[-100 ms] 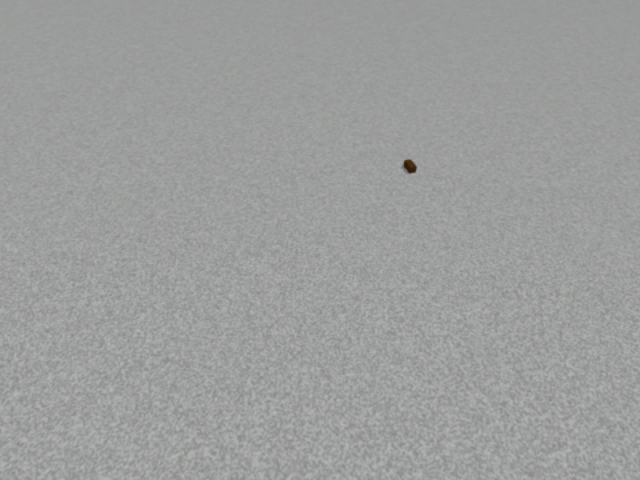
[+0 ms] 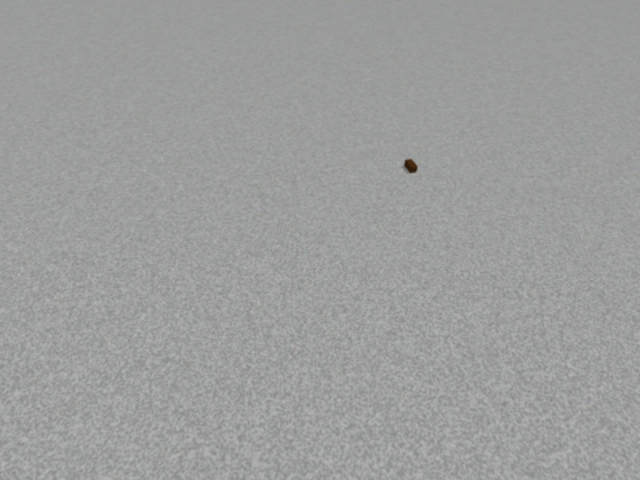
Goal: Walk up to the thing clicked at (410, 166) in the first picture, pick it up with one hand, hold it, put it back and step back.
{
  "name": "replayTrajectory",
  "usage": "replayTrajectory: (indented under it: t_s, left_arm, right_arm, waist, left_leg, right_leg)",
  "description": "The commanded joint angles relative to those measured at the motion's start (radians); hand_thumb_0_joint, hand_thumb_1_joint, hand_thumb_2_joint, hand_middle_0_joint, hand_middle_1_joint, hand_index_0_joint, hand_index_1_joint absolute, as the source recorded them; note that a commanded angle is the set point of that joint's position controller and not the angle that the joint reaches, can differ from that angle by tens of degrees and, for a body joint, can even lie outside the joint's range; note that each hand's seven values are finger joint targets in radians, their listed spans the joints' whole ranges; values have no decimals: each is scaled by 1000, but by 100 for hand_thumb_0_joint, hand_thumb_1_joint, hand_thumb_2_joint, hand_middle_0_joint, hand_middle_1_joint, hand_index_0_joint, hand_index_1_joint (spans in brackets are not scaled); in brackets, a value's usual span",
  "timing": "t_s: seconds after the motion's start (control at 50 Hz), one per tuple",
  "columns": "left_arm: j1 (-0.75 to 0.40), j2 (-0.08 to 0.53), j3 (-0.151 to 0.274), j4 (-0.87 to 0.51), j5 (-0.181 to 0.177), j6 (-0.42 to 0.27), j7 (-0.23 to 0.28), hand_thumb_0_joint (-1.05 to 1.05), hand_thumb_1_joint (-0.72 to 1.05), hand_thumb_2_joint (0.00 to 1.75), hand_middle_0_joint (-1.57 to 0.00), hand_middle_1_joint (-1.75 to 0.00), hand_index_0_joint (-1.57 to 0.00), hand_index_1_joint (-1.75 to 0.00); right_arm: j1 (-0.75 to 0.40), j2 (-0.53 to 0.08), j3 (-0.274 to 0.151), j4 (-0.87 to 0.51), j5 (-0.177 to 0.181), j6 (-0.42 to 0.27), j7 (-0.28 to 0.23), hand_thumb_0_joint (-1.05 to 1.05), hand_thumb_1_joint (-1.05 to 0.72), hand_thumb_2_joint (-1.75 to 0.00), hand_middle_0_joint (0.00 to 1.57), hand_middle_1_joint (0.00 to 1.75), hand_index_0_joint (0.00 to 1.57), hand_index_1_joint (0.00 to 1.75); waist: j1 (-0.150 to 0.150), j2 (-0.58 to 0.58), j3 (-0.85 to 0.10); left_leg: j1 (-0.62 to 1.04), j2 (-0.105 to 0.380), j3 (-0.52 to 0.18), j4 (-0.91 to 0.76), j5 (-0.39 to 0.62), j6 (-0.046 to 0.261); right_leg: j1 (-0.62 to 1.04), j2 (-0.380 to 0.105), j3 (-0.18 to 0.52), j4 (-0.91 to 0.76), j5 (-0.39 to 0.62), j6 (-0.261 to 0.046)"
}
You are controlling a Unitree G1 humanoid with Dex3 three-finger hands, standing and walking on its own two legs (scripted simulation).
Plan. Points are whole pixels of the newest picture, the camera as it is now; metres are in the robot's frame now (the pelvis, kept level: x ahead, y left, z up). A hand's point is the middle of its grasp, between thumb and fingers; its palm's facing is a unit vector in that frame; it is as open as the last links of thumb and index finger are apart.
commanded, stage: stand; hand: left
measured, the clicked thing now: (410, 166) +1.82 -0.47 -0.76
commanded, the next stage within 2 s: walk up in 1.02 s
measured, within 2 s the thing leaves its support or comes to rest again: neither
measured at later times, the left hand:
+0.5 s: hand out of the picture +0.08 +0.25 -0.16, palm faces -0.03 -0.94 -0.33, open 7.4 cm
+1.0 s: hand out of the picture +0.08 +0.25 -0.16, palm faces -0.03 -0.94 -0.34, open 7.4 cm
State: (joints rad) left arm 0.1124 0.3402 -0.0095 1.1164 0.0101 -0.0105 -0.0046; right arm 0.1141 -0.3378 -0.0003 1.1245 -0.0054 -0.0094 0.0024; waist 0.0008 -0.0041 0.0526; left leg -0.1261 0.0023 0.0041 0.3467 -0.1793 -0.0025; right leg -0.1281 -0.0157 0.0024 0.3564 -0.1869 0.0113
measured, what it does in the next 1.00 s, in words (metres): stands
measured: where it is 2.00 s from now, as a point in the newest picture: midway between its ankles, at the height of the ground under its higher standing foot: (343, 444)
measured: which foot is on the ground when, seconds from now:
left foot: down 0.00-1.00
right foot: down 0.00-1.00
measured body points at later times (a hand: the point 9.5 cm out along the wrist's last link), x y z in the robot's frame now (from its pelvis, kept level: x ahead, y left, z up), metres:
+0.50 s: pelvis +0.01 +0.00 +0.00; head +0.02 +0.00 +0.45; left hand +0.09 +0.29 -0.13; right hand +0.09 -0.30 -0.13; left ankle +0.01 +0.12 -0.75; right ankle +0.01 -0.13 -0.75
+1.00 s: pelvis +0.01 +0.00 +0.00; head +0.02 +0.00 +0.45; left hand +0.09 +0.29 -0.13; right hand +0.09 -0.30 -0.13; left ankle +0.01 +0.12 -0.75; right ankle +0.01 -0.13 -0.75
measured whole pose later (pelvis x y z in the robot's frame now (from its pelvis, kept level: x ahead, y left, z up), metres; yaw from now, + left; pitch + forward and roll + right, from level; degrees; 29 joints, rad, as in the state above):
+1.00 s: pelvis +0.01 +0.00 +0.00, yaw +0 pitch -2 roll +0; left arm 0.11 0.35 -0.01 1.12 0.01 -0.01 0.00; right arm 0.11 -0.34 0.00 1.12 0.00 -0.01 0.00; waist 0.00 0.00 0.05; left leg -0.10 0.01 0.00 0.33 -0.18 -0.01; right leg -0.10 -0.01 -0.01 0.32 -0.18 0.01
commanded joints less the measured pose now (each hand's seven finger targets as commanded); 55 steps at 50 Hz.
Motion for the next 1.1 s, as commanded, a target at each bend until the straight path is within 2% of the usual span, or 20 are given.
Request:
replayTrajectory:
  t_s: [0.0, 0.18, 0.24, 0.48, 0.52, 0.72, 0.76, 0.98, 1.0, 1.02, 1.04, 1.06, 1.08]
  left_arm:
    - [-44, 211, 45, -60, -1, -22, 12, 0, 90, 90, -20, -30, -20, -30]
    - [-41, 209, 44, -60, -1, -21, 12, 0, 90, 90, -20, -30, -20, -30]
    - [-39, 208, 42, -57, -3, -20, 10, 0, 90, 90, -20, -30, -20, -30]
    - [-44, 214, 43, -59, -2, -22, 14, 0, 90, 90, -20, -30, -20, -30]
    - [-39, 216, 45, -57, -1, -21, 14, 0, 90, 90, -20, -30, -20, -30]
    - [-40, 214, 44, -58, -3, -23, 16, 0, 90, 90, -20, -30, -20, -30]
    - [-42, 215, 45, -63, -1, -24, 15, 0, 90, 90, -20, -30, -20, -30]
    - [-30, 218, 44, -58, -1, -26, 16, 0, 90, 90, -20, -30, -20, -30]
    - [58, 348, 126, -159, 19, -21, -36, 0, 90, 90, -20, -30, -20, -30]
    - [5, 333, 123, -173, 21, -18, -51, 0, 90, 90, -20, -30, -20, -30]
    - [-133, 295, 129, -224, 24, -19, -61, 0, 90, 90, -20, -30, -20, -30]
    - [-262, 248, 121, -283, 13, -24, -64, 0, 90, 90, -20, -30, -20, -30]
    - [-242, 234, 122, -286, 17, -27, -59, 0, 90, 90, -20, -30, -20, -30]
  right_arm:
    - [-40, -213, -41, -67, -2, -25, -11, 0, -90, -90, 20, 30, 20, 30]
    - [-45, -219, -39, -66, -4, -24, -13, 0, -90, -90, 20, 30, 20, 30]
    - [-40, -217, -37, -63, -3, -25, -11, 0, -90, -90, 20, 30, 20, 30]
    - [-43, -218, -39, -60, -2, -24, -13, 0, -90, -90, 20, 30, 20, 30]
    - [-38, -220, -40, -60, -3, -22, -13, 0, -90, -90, 20, 30, 20, 30]
    - [-39, -218, -38, -62, -2, -22, -12, 0, -90, -90, 20, 30, 20, 30]
    - [-44, -220, -40, -64, -2, -21, -12, 0, -90, -90, 20, 30, 20, 30]
    - [-38, -218, -38, -63, -1, -21, -10, 0, -90, -90, 20, 30, 20, 30]
    - [-66, -368, -137, -201, -35, -50, 35, 0, -90, -90, 20, 30, 20, 30]
    - [-33, -349, -141, -185, -44, -53, 48, 0, -90, -90, 20, 30, 20, 30]
    - [58, -339, -147, -183, -36, -53, 56, 0, -90, -90, 20, 30, 20, 30]
    - [151, -359, -159, -175, -28, -54, 55, 0, -90, -90, 20, 30, 20, 30]
    - [120, -382, -171, -196, -31, -58, 51, 0, -90, -90, 20, 30, 20, 30]
  waist:
    - [-3, 5, -75]
    - [2, 11, -70]
    - [2, 8, -61]
    - [-1, 3, -88]
    - [-1, -2, -78]
    - [-1, 1, -71]
    - [-1, 8, -86]
    - [-3, 2, -63]
    - [-17, 77, -107]
    - [-52, 45, -38]
    - [-131, 50, -13]
    - [-207, 191, 2]
    - [-177, 258, -12]
  left_leg:
    - [19, 122, -98, -58, 105, 31]
    - [15, 123, -99, -62, 109, 27]
    - [10, 121, -100, -71, 94, 23]
    - [38, 124, -95, -54, 170, 24]
    - [35, 123, -93, -60, 145, 24]
    - [40, 126, -98, -65, 148, 23]
    - [45, 127, -96, -58, 163, 23]
    - [36, 125, -100, -67, 137, 22]
    - [167, 102, -13, 129, -397, 69]
    - [213, 104, -55, 127, -529, 96]
    - [312, 151, -100, 43, -566, 123]
    - [420, 305, -237, -137, -609, 177]
    - [342, 481, -366, -233, -547, 235]
  right_leg:
    - [9, -110, 91, -63, 103, -41]
    - [13, -110, 90, -67, 106, -39]
    - [6, -108, 88, -74, 78, -38]
    - [38, -115, 84, -68, 171, -38]
    - [31, -113, 84, -74, 149, -39]
    - [29, -114, 83, -83, 138, -37]
    - [34, -115, 83, -81, 161, -38]
    - [27, -113, 83, -92, 132, -36]
    - [-208, -100, 284, -46, -332, -103]
    - [-433, -109, 322, -62, -474, -94]
    - [-601, -76, 252, 6, -434, -58]
    - [-794, -7, 90, 235, -323, -29]
    - [-789, -30, 20, 505, -281, -37]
